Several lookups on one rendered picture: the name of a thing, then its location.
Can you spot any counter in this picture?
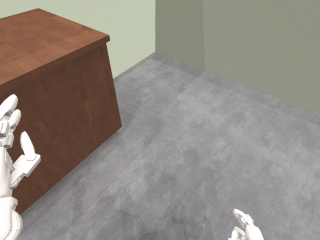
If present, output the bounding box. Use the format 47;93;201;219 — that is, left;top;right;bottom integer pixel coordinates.
0;8;122;215

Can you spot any left robot hand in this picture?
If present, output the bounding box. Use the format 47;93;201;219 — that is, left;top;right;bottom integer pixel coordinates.
0;94;41;198

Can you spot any right robot hand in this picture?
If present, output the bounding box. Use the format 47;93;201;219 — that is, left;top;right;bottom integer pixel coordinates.
228;209;264;240

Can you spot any robot left forearm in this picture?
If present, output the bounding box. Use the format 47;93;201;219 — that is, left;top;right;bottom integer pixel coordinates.
0;196;23;240

